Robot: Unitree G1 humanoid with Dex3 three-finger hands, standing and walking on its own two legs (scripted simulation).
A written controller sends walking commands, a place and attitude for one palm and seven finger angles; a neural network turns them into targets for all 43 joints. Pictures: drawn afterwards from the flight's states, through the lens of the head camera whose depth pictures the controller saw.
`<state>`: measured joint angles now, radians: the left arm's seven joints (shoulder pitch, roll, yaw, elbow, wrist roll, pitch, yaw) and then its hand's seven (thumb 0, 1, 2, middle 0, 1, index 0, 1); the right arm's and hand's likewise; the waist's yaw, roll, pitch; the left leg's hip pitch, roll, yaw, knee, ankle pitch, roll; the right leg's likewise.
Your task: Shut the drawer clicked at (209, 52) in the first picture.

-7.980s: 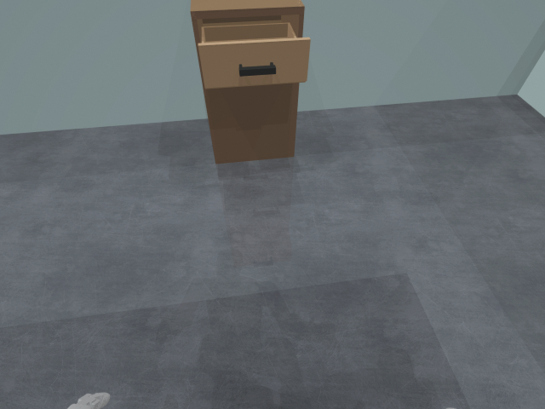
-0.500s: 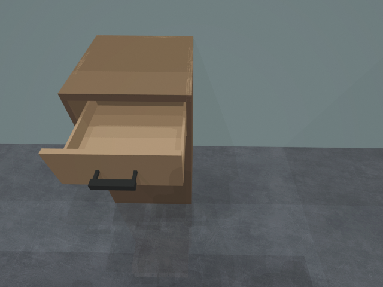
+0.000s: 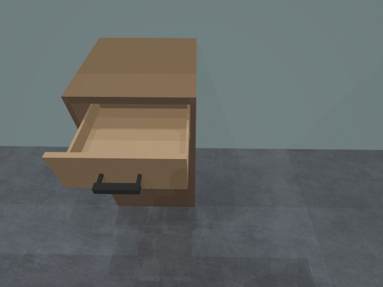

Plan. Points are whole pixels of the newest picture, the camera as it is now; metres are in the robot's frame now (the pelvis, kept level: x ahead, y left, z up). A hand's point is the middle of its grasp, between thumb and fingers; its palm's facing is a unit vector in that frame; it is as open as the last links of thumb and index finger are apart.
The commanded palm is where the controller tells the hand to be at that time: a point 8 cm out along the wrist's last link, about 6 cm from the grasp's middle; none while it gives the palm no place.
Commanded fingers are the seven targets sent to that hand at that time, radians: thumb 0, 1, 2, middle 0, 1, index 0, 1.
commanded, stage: shuffle to correct the standing spot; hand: left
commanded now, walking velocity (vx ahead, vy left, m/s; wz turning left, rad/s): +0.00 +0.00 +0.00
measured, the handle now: (118, 182) +0.41 +0.24 -0.10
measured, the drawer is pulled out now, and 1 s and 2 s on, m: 0.23 0.23 0.23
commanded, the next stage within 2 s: come to a stop and stand still in 0.24 s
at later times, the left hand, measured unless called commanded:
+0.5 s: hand out of the picture +0.01 +0.19 -0.19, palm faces +0.06 -0.98 -0.17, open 7.3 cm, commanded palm none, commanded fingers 0.00 0.90 0.90 -0.20 -0.30 -0.20 -0.30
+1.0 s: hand out of the picture +0.04 +0.19 -0.17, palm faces -0.01 -0.97 -0.23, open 7.3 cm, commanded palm none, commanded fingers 0.00 0.90 0.90 -0.20 -0.30 -0.20 -0.30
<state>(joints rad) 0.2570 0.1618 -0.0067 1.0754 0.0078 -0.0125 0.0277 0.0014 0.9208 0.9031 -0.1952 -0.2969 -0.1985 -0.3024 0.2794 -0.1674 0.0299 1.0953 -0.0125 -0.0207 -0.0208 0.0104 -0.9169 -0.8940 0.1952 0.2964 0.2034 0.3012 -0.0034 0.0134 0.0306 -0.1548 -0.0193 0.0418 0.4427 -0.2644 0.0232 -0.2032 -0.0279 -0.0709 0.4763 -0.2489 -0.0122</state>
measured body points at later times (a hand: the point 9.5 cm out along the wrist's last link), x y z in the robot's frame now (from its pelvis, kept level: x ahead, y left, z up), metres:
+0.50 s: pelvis +0.04 +0.02 -0.01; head +0.05 +0.03 +0.44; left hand +0.01 +0.24 -0.17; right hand +0.02 -0.19 -0.16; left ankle -0.02 +0.10 -0.74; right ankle +0.01 -0.11 -0.74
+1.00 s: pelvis +0.00 +0.01 +0.00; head -0.01 -0.01 +0.44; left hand +0.04 +0.24 -0.15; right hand +0.02 -0.22 -0.17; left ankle -0.02 +0.10 -0.74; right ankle +0.01 -0.11 -0.74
